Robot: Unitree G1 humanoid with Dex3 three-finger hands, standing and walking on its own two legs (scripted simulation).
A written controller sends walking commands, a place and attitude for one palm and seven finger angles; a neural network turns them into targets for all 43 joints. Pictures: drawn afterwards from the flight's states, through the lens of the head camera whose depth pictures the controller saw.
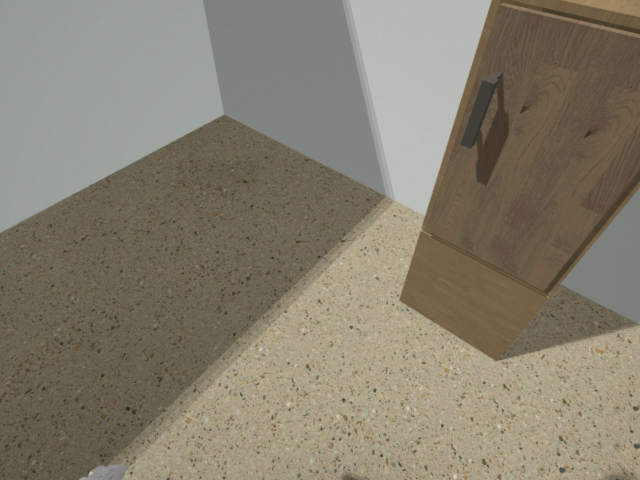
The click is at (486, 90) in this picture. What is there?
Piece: cupboard door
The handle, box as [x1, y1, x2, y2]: [461, 71, 502, 148]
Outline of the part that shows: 502,72 498,71 491,77 486,76 482,80 461,142 462,145 470,148 474,144 476,137 480,132 480,126 497,80 501,76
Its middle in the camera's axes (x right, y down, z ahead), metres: +0.33 -0.26 +0.79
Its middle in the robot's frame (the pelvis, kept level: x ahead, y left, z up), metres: +0.80 -0.29 +0.07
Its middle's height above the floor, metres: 0.84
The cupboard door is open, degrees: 0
